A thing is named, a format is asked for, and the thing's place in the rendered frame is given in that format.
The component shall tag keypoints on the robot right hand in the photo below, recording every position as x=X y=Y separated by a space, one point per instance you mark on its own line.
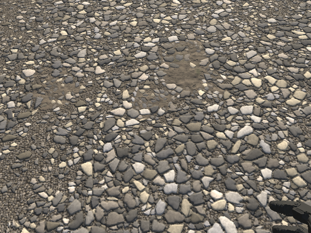
x=298 y=210

